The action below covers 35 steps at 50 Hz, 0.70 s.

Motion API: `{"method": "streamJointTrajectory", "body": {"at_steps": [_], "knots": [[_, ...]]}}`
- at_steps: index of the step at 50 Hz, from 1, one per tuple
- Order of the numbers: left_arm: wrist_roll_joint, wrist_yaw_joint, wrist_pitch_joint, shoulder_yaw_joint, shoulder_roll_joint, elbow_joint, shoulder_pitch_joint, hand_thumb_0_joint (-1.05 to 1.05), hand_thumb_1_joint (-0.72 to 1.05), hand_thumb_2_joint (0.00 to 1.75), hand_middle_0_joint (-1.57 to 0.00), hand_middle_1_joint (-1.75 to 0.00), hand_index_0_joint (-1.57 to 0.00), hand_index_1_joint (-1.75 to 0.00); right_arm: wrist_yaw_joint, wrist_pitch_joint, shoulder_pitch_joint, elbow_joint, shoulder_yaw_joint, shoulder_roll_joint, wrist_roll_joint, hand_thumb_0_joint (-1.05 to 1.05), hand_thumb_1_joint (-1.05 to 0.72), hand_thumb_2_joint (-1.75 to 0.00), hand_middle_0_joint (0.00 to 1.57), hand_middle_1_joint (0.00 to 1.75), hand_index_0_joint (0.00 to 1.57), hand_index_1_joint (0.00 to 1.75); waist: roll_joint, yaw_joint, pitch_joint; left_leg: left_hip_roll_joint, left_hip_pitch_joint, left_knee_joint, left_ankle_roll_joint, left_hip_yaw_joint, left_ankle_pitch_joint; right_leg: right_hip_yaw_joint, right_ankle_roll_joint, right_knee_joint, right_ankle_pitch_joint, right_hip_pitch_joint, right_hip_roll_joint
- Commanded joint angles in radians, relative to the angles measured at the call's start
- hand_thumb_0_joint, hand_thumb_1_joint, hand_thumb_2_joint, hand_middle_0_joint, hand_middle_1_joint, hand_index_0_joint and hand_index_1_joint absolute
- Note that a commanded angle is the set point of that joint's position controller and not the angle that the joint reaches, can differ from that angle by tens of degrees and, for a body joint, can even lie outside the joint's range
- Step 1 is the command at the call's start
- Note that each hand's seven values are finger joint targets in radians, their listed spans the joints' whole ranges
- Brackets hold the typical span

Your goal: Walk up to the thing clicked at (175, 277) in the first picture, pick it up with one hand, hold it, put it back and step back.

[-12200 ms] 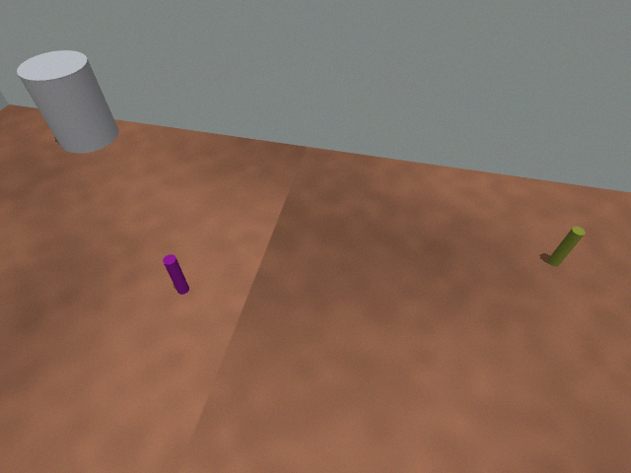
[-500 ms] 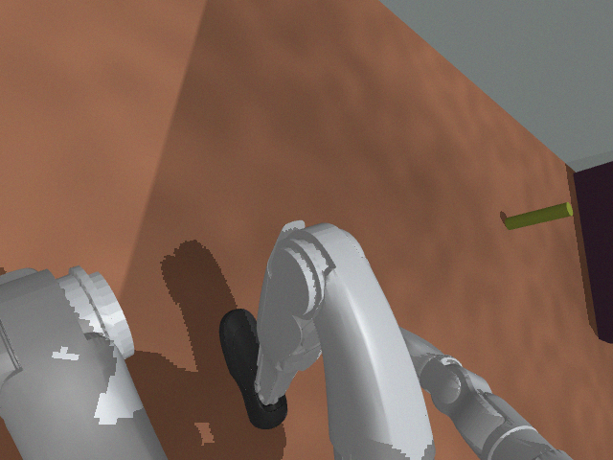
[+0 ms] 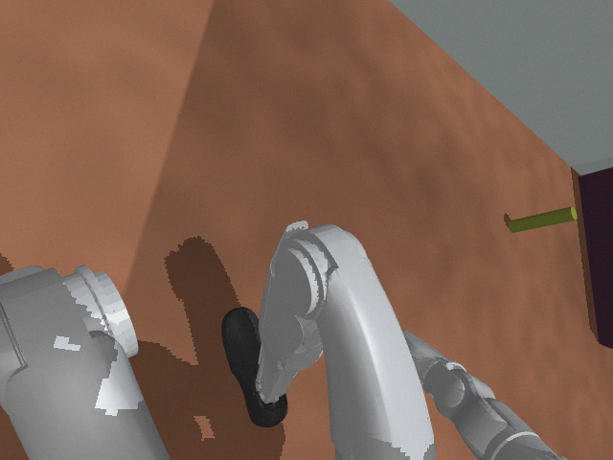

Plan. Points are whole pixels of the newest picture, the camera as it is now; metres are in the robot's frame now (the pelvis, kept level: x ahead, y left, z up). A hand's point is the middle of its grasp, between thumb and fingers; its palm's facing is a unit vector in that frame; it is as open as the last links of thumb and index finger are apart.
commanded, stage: settle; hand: left
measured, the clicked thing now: out of the picture +0.42 +0.33 -0.18
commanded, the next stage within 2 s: lift in 1.56 s
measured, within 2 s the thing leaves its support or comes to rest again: neither
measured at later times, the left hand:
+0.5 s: hand out of the picture +0.40 +0.34 -0.05, palm faces +0.37 -0.93 -0.02, open 5.8 cm
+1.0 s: hand out of the picture +0.41 +0.33 +0.02, palm faces +0.38 -0.93 -0.03, open 5.8 cm
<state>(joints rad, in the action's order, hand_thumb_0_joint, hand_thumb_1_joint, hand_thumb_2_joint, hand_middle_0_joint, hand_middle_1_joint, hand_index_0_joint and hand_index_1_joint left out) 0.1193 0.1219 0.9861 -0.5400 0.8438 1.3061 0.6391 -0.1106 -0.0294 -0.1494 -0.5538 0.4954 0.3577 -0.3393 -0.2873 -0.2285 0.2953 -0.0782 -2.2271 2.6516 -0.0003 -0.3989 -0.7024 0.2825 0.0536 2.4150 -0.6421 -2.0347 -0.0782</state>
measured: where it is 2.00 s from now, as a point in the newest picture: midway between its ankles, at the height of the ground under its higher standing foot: (188, 423)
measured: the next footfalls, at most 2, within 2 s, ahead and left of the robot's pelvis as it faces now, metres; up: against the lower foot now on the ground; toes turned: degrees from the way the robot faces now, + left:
none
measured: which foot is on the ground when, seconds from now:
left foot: down 0.00-1.00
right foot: down 0.00-1.00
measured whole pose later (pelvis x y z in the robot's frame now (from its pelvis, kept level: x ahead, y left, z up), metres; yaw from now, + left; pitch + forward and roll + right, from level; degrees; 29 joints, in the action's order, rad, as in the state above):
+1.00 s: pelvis +0.02 -0.02 +0.06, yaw +9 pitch +29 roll -8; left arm 0.15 0.23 0.59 -0.49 0.51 0.87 0.60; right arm -0.07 -0.05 0.07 -0.68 0.10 0.28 -0.10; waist -0.04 -0.13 -0.05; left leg -0.08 -2.24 2.39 -0.01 -0.17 -0.69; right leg 0.13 -0.01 2.32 -0.71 -2.12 0.00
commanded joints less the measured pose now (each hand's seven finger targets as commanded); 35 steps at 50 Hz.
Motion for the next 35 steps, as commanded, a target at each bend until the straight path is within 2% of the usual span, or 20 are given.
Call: {"method": "streamJointTrajectory", "body": {"at_steps": [1,6,8,9,10,11,13,15,16,18,21,22,26,27,29,30,31,32,34,35], "knots": [[0.019,-0.003,0.068,-0.034,0.236,-0.304,0.263,0.00,0.54,1.46,-1.46,-1.56,-1.45,-1.58,0.021,-0.015,0.059,0.011,-0.157,0.349,0.008,0.00,-0.88,-0.90,0.20,0.30,0.20,0.30,0.690,-0.074,-0.673,-0.045,0.476,-0.345,-0.030,0.128,0.169,0.044,-0.071,-0.175,0.222,0.245,-0.038],[0.022,0.015,0.006,-0.004,0.163,-0.385,0.232,0.00,0.53,1.47,-1.48,-1.58,-1.48,-1.60,0.019,-0.019,0.087,0.015,-0.206,0.342,0.035,0.00,-0.88,-0.90,0.20,0.30,0.20,0.30,0.716,-0.052,-0.704,-0.043,0.509,-0.379,-0.036,0.130,0.183,0.036,-0.076,-0.168,0.224,0.196,-0.029],[0.024,0.022,-0.027,0.015,0.136,-0.413,0.236,0.00,0.51,1.45,-1.47,-1.56,-1.47,-1.58,0.019,-0.019,0.106,0.012,-0.222,0.324,0.049,0.00,-0.88,-0.90,0.20,0.30,0.20,0.30,0.688,-0.042,-0.726,-0.037,0.481,-0.370,-0.027,0.152,0.176,0.023,-0.077,-0.181,0.220,0.203,-0.029],[0.028,0.024,-0.042,0.010,0.132,-0.418,0.219,0.00,0.50,1.45,-1.47,-1.57,-1.47,-1.59,0.019,-0.019,0.114,0.013,-0.234,0.323,0.057,0.00,-0.88,-0.90,0.20,0.30,0.20,0.30,0.678,-0.030,-0.727,-0.033,0.466,-0.371,-0.023,0.158,0.166,0.018,-0.078,-0.187,0.211,0.197,-0.028],[0.031,0.028,-0.057,0.028,0.113,-0.421,0.231,0.00,0.51,1.44,-1.46,-1.56,-1.46,-1.58,0.018,-0.019,0.123,0.009,-0.236,0.311,0.063,0.00,-0.88,-0.90,0.20,0.30,0.20,0.30,0.664,-0.033,-0.726,-0.030,0.441,-0.372,-0.019,0.164,0.155,0.013,-0.078,-0.190,0.203,0.199,-0.027],[0.035,0.027,-0.069,0.014,0.111,-0.443,0.225,0.00,0.51,1.44,-1.47,-1.57,-1.47,-1.58,0.018,-0.018,0.128,0.015,-0.250,0.309,0.072,0.00,-0.88,-0.90,0.20,0.30,0.20,0.30,0.662,-0.019,-0.724,-0.026,0.432,-0.386,-0.016,0.168,0.126,0.012,-0.079,-0.195,0.177,0.183,-0.025],[0.033,0.028,-0.098,0.042,0.066,-0.468,0.219,0.00,0.51,1.45,-1.47,-1.58,-1.47,-1.59,0.016,-0.018,0.139,0.010,-0.275,0.299,0.086,0.00,-0.87,-0.90,0.20,0.30,0.20,0.30,0.661,-0.003,-0.731,-0.026,0.445,-0.409,-0.018,0.166,0.099,0.008,-0.083,-0.192,0.151,0.139,-0.020],[0.033,0.026,-0.120,0.048,0.050,-0.528,0.254,0.00,0.55,1.46,-1.46,-1.58,-1.47,-1.59,0.015,-0.017,0.161,0.009,-0.301,0.290,0.101,0.00,-0.87,-0.90,0.20,0.30,0.20,0.30,0.652,0.002,-0.753,-0.019,0.427,-0.414,-0.012,0.178,0.076,-0.003,-0.085,-0.200,0.135,0.130,-0.017],[0.030,0.029,-0.130,0.067,0.035,-0.542,0.253,0.00,0.55,1.46,-1.47,-1.58,-1.47,-1.59,0.016,-0.016,0.165,0.006,-0.311,0.286,0.109,0.00,-0.87,-0.90,0.20,0.30,0.20,0.30,0.653,0.008,-0.757,-0.016,0.422,-0.426,-0.011,0.181,0.058,-0.007,-0.085,-0.204,0.121,0.118,-0.013],[0.026,0.024,-0.158,0.050,0.045,-0.555,0.242,0.00,0.57,1.42,-1.44,-1.55,-1.45,-1.56,0.016,-0.017,0.188,0.005,-0.330,0.269,0.125,0.00,-0.86,-0.89,0.20,0.30,0.20,0.30,0.640,0.029,-0.781,-0.009,0.405,-0.439,-0.005,0.198,0.034,-0.019,-0.087,-0.221,0.095,0.127,-0.012],[0.035,0.032,-0.195,0.065,-0.006,-0.565,0.205,0.00,0.56,1.40,-1.42,-1.53,-1.43,-1.54,0.019,-0.021,0.209,-0.014,-0.352,0.246,0.153,0.00,-0.86,-0.89,0.20,0.30,0.20,0.30,0.610,0.048,-0.775,-0.004,0.400,-0.466,-0.001,0.205,-0.003,-0.033,-0.091,-0.237,0.057,0.086,-0.007],[0.045,0.032,-0.200,0.077,-0.018,-0.620,0.254,0.00,0.57,1.41,-1.42,-1.53,-1.43,-1.54,0.021,-0.020,0.219,-0.013,-0.364,0.244,0.160,0.00,-0.86,-0.89,0.20,0.30,0.20,0.30,0.622,0.044,-0.796,0.000,0.400,-0.467,0.000,0.215,-0.003,-0.040,-0.092,-0.245,0.058,0.092,-0.006],[0.048,0.037,-0.230,0.056,-0.012,-0.655,0.259,0.00,0.60,1.38,-1.40,-1.51,-1.41,-1.51,0.030,-0.023,0.252,-0.034,-0.396,0.224,0.183,0.00,-0.85,-0.89,0.20,0.30,0.20,0.30,0.607,0.066,-0.865,0.007,0.428,-0.477,0.003,0.236,0.054,-0.064,-0.095,-0.255,0.089,0.109,0.001],[0.050,0.040,-0.238,0.061,-0.031,-0.620,0.220,0.00,0.61,1.38,-1.40,-1.51,-1.41,-1.51,0.031,-0.024,0.248,-0.028,-0.393,0.211,0.190,0.00,-0.86,-0.89,0.20,0.30,0.20,0.30,0.589,0.068,-0.854,0.009,0.416,-0.482,0.006,0.238,0.041,-0.068,-0.095,-0.264,0.072,0.101,0.002],[0.058,0.044,-0.239,0.057,-0.031,-0.669,0.278,0.00,0.61,1.38,-1.39,-1.50,-1.41,-1.50,0.034,-0.021,0.259,-0.038,-0.404,0.201,0.197,0.00,-0.86,-0.89,0.20,0.30,0.20,0.30,0.593,0.071,-0.872,0.013,0.411,-0.485,0.008,0.250,0.041,-0.080,-0.095,-0.273,0.073,0.113,0.006],[0.057,0.044,-0.244,0.047,-0.041,-0.654,0.253,0.00,0.59,1.37,-1.39,-1.50,-1.41,-1.50,0.035,-0.022,0.279,-0.047,-0.414,0.198,0.198,0.00,-0.86,-0.89,0.20,0.30,0.20,0.30,0.576,0.073,-0.906,0.013,0.432,-0.483,0.007,0.254,0.073,-0.085,-0.093,-0.277,0.097,0.135,0.007],[0.056,0.049,-0.246,0.046,-0.024,-0.683,0.265,0.00,0.61,1.37,-1.39,-1.49,-1.40,-1.49,0.038,-0.022,0.281,-0.049,-0.422,0.199,0.202,0.00,-0.86,-0.89,0.20,0.30,0.20,0.30,0.583,0.084,-0.919,0.016,0.429,-0.488,0.009,0.260,0.076,-0.091,-0.094,-0.282,0.093,0.138,0.009],[0.055,0.053,-0.256,0.043,-0.043,-0.641,0.208,0.00,0.61,1.36,-1.38,-1.49,-1.39,-1.48,0.037,-0.022,0.280,-0.044,-0.424,0.186,0.207,0.00,-0.86,-0.89,0.20,0.30,0.20,0.30,0.561,0.093,-0.923,0.016,0.430,-0.489,0.012,0.266,0.076,-0.099,-0.094,-0.290,0.087,0.140,0.011],[0.060,0.068,-0.260,0.066,-0.072,-0.660,0.245,0.00,0.62,1.36,-1.37,-1.47,-1.38,-1.47,0.040,-0.019,0.290,-0.049,-0.430,0.177,0.213,0.00,-0.86,-0.89,0.20,0.30,0.20,0.30,0.547,0.080,-0.932,0.018,0.419,-0.494,0.014,0.274,0.087,-0.107,-0.092,-0.301,0.094,0.155,0.013],[0.065,0.069,-0.259,0.026,-0.039,-0.676,0.260,0.00,0.62,1.36,-1.37,-1.49,-1.39,-1.48,0.044,-0.019,0.308,-0.066,-0.437,0.179,0.214,0.00,-0.86,-0.89,0.20,0.30,0.20,0.30,0.542,0.091,-0.957,0.018,0.430,-0.490,0.015,0.279,0.115,-0.112,-0.089,-0.305,0.120,0.188,0.015]]}}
